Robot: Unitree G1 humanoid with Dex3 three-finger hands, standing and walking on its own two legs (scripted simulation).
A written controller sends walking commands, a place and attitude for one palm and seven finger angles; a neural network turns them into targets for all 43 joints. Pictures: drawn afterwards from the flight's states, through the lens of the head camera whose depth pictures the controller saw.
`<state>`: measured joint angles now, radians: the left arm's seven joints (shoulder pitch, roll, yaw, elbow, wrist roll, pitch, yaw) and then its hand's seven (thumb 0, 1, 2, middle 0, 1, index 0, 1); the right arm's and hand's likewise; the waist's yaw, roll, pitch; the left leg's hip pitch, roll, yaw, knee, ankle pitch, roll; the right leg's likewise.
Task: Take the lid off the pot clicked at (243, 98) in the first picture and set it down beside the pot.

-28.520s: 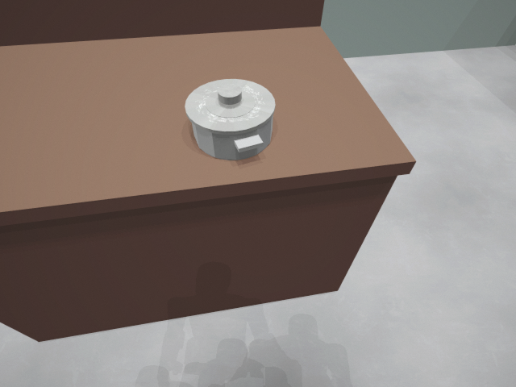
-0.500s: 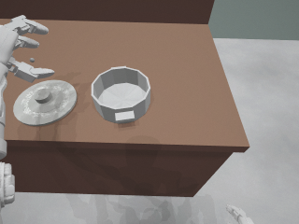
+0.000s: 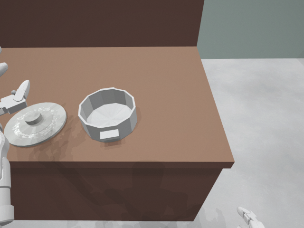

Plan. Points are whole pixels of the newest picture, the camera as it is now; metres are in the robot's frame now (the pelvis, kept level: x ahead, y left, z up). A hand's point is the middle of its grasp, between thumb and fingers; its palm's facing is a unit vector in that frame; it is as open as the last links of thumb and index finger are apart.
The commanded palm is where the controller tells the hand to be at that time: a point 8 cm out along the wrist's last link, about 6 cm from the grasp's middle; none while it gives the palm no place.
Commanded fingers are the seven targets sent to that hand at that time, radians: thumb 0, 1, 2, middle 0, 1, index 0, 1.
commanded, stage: draw the hand back to the body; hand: left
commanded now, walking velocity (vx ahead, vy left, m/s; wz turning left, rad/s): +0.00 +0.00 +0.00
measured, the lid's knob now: (33, 117) +0.42 +0.43 +0.04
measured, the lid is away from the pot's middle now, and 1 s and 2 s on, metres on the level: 0.25 0.25 0.25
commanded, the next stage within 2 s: step back with the hand held close in 1.16 s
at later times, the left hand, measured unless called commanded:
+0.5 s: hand (18, 124) +0.24 +0.27 +0.22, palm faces +0.53 -0.81 -0.25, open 7.5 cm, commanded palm +0.18 +0.30 +0.23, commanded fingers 0.00 0.90 0.90 -0.20 -0.30 -0.20 -0.30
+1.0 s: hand (14, 166) +0.17 +0.24 +0.21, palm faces +0.43 -0.85 -0.31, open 7.4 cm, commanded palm +0.11 +0.28 +0.22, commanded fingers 0.00 0.90 0.90 -0.20 -0.30 -0.20 -0.30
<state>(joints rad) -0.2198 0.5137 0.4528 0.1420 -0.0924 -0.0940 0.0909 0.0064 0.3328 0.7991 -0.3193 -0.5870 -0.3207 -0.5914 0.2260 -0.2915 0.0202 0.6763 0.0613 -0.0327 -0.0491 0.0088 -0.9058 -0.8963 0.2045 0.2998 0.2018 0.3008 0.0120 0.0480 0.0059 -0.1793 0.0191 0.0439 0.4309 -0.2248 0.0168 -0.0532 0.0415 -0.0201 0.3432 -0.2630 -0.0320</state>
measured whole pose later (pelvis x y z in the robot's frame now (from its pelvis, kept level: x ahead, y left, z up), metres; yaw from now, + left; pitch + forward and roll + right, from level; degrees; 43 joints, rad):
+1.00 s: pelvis -0.02 +0.00 +0.00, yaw +0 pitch -6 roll -1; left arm 0.41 0.35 0.35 -0.47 -0.13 -0.15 0.07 0.02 0.89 0.90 -0.21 -0.30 -0.21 -0.30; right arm 0.17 -0.22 0.03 0.65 0.01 -0.10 -0.05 0.01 -0.90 -0.90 0.21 0.30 0.20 0.30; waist 0.05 0.06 0.02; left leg -0.12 0.02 0.04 0.41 -0.19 0.01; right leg 0.02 0.05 -0.03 0.31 -0.23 -0.03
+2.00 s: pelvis -0.08 +0.04 -0.02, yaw +0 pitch +0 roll -3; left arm 0.54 0.42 0.50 -0.71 -0.08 -0.23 0.11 0.01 0.89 0.90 -0.21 -0.30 -0.22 -0.30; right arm 0.25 -0.19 0.02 0.53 0.03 -0.11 -0.04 0.01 -0.90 -0.90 0.21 0.30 0.20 0.30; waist -0.01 0.04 0.03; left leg -0.44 0.01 0.06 0.66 -0.24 0.07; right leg -0.31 0.01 -0.05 0.58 -0.26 0.02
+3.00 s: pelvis -0.22 +0.04 -0.02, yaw -3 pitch +0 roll -1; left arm 0.45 0.44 0.39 -0.68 -0.05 -0.27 0.08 0.01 0.89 0.90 -0.22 -0.30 -0.22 -0.30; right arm 0.23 -0.19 -0.03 0.64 0.04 -0.10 0.00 0.01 -0.90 -0.90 0.21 0.30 0.20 0.30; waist -0.02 -0.03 -0.02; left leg -0.54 0.00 0.00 1.05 -0.46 -0.02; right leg -0.29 -0.03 -0.03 0.59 -0.29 0.03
